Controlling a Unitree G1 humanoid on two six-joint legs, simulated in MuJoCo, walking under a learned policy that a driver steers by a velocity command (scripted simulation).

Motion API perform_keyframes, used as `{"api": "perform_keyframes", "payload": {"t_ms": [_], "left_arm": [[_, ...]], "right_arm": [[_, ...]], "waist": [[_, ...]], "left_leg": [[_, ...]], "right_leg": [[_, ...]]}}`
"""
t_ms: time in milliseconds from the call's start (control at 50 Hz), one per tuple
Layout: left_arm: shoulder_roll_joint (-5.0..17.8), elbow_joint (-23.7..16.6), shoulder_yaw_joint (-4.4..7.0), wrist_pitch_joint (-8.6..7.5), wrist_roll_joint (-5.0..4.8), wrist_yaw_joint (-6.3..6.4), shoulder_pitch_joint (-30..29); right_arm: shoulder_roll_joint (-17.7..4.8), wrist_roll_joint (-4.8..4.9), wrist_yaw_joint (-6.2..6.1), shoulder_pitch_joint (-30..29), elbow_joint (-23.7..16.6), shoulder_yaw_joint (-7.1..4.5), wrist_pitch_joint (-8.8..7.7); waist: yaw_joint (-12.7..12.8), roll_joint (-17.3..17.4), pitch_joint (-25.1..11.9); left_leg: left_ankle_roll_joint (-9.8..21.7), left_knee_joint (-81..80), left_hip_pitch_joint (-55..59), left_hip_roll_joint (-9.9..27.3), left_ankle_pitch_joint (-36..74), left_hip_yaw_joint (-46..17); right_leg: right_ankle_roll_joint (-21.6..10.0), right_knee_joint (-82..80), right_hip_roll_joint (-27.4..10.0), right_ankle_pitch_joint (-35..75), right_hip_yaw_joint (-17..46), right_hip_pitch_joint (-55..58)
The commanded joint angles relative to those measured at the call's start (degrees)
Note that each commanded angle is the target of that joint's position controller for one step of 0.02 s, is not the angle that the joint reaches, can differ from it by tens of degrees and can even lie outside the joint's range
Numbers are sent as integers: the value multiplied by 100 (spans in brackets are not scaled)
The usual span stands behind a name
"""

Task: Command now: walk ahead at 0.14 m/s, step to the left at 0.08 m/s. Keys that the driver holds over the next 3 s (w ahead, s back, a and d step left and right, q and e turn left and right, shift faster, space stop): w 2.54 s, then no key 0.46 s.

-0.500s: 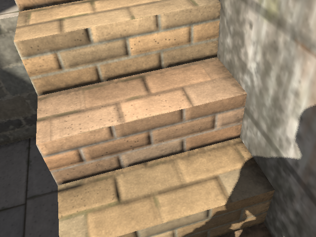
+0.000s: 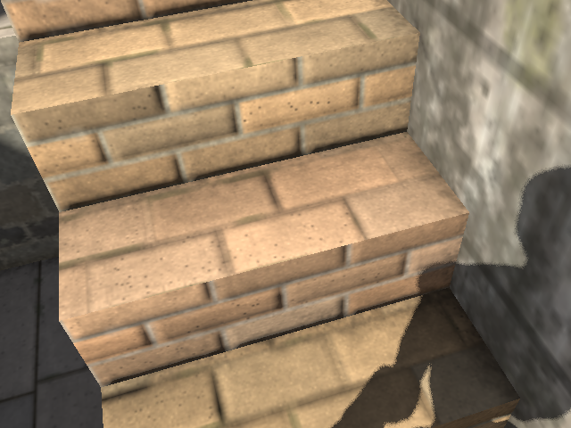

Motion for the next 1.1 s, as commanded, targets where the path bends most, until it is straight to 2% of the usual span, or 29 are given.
{"api": "perform_keyframes", "payload": {"t_ms": [20,80,140,180,300,320,360,380,400,460,480,500,520,540,580,620,700,740,780,800,820,840,860,880,900,940,980,1040,1100], "left_arm": [[829,17,101,126,-107,154,336],[1510,-324,376,134,-157,147,159],[483,-45,233,-295,-282,-184,214],[324,213,119,-451,-273,-231,34],[850,295,70,-274,-150,-143,-271],[1191,365,221,-273,-170,-37,374],[1451,372,369,-102,-145,168,766],[1523,342,421,-24,-125,229,762],[1281,233,412,-42,-160,293,531],[1063,-284,379,-152,-164,270,-730],[608,-494,233,-280,-84,218,-1526],[608,-404,228,-451,-205,21,-1476],[588,-322,243,-580,-395,-127,-957],[670,-108,264,-571,-530,-243,-397],[701,-335,256,-451,-507,-263,-382],[729,-852,214,-458,-435,-211,-744],[315,-1655,-91,-579,-525,-280,-1452],[394,-2259,-213,-630,-401,-334,-1778],[345,-2393,-334,-458,-208,-385,-1494],[471,-2563,-332,-347,-241,-224,-1808],[802,-2360,-157,-286,-252,-97,-982],[1182,-1805,71,-306,-166,-149,345],[1734,-1095,322,-352,120,-71,1423],[1757,-657,292,-323,197,23,2113],[1557,-531,299,-394,191,79,1289],[675,-275,173,-575,-214,-58,32],[128,-237,51,-670,-107,-142,-515],[-1,-70,8,-712,-24,-183,-9],[255,-62,78,-563,-79,-155,818]], "right_arm": [[-138,119,161,115,58,3,76],[-617,206,152,202,188,-182,-3],[-958,-84,-90,248,-85,-227,235],[-565,-178,-15,62,-451,-69,210],[-1086,-46,118,139,-415,-134,105],[-1417,-18,144,84,-629,-288,139],[-935,-101,315,-436,-910,-178,7],[-725,44,289,-39,-784,-177,-108],[-826,171,205,143,-700,-231,-244],[-1110,83,1,636,-749,-299,-221],[-1058,106,-75,1138,-528,-247,-168],[-985,84,-76,1888,-249,-127,-81],[-998,-84,-59,2000,-243,-34,-18],[-1170,-204,-72,1654,-350,-44,2],[-1423,-174,-88,721,-497,-94,-8],[-1321,-5,-62,656,-412,-82,-123],[-1350,-56,-18,1423,-204,-137,-343],[-1373,68,-82,630,-544,-122,-298],[-1229,66,-138,-352,-842,-78,-186],[-1830,277,-241,746,-689,-214,-151],[-2444,226,-170,1205,-496,-343,-146],[-2570,161,-62,1420,-397,-389,-108],[-1818,110,179,1483,-677,-288,-127],[-1602,89,380,767,-708,-275,-301],[-1199,270,491,-200,-1207,-287,-449],[-777,158,487,-399,-1605,-160,-571],[-448,23,426,151,-1520,36,-524],[-155,90,542,-140,-1842,260,-699],[-149,260,460,-241,-1828,231,-591]], "waist": [[-81,-1091,39],[265,-396,-9],[248,1080,-818],[44,622,-625],[135,304,-283],[346,190,-621],[600,-489,-73],[437,-562,79],[386,-388,302],[-209,-213,850],[-643,603,793],[-729,1525,149],[-511,1635,-426],[-201,1278,-656],[223,436,509],[342,50,1111],[107,-21,879],[507,-243,982],[967,94,406],[759,440,-380],[1145,614,-777],[1670,367,-1321],[1393,-1449,-1419],[1468,-2228,-1661],[1072,-1362,-594],[158,198,1127],[-501,945,1133],[-343,492,855],[-68,262,335]], "left_leg": [[304,-2203,-592,173,-247,-136],[211,-4371,476,69,1369,377],[633,-2169,3201,865,7288,77],[799,-2331,2737,840,6326,113],[290,-2742,1931,571,6656,64],[425,-2173,1263,225,3532,225],[270,-1554,-797,-68,955,214],[49,-1311,-1546,-113,796,116],[-101,-1279,-1480,-77,549,-41],[-280,-2178,-4,241,1325,-362],[-272,-2964,2035,727,4109,-905],[-176,-2251,3753,1152,8089,-1060],[66,-1852,3702,1605,9478,-1209],[626,-1968,3038,1832,8311,-1488],[1105,-2472,1868,1848,6297,-1243],[1013,-2595,1879,1757,6006,-1036],[1096,-2949,3222,2174,3983,-1138],[764,-3461,1638,1689,3848,-397],[684,-4090,-938,840,6421,759],[918,-3665,-1079,929,9427,202],[1262,-2795,78,1410,11085,-295],[1302,-1620,799,1303,10862,-105],[1024,336,-507,156,7660,-562],[879,2436,-562,-858,1750,-1380],[599,4518,-1079,-947,1207,-2257],[325,5797,-2278,-783,853,-1971],[678,6341,-2425,-532,1699,-1724],[796,6373,-3624,-570,1295,-1395],[628,6730,-4154,-532,877,-867]], "right_leg": [[-10,64,-854,5434,682,1868],[-287,578,-376,4646,820,1701],[-49,1697,332,357,397,-1300],[-249,964,253,113,411,-1375],[-293,669,94,1860,363,-149],[-581,718,-15,705,520,646],[-1086,55,-651,-232,1724,1331],[-1428,149,-947,-1008,2301,1514],[-1421,138,-992,-2016,2747,951],[-984,884,-398,-1943,1883,-1185],[-400,2198,293,-261,601,-2862],[51,4096,549,-1989,194,-4207],[191,6197,573,-2235,548,-4221],[250,7666,439,-2182,851,-3946],[316,10045,671,-2593,842,-4744],[296,10137,662,-2945,645,-5590],[18,11526,558,-3248,718,-7742],[79,9675,222,-2579,158,-6566],[-86,6796,283,-1081,-679,-2503],[-193,5709,996,-2990,-1273,-700],[-186,4932,885,-3134,-908,-258],[-255,3489,1111,-1534,-520,598],[-1313,1726,-118,-2349,3362,1090],[-1680,-523,-711,-3381,5829,858],[-1482,-882,-1010,-4546,6393,-607],[-1255,167,-637,-3465,4331,-2120],[-725,703,-501,-1936,2587,-2583],[-1049,373,-566,-90,1608,-1112],[-1101,-62,-810,344,1209,-431]]}}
